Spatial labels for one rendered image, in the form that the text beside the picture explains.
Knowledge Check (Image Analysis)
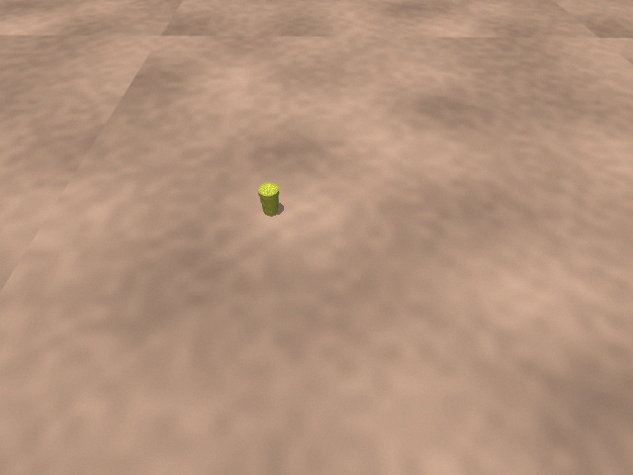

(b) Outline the cup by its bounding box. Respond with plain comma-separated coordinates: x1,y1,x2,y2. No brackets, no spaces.
258,182,279,216

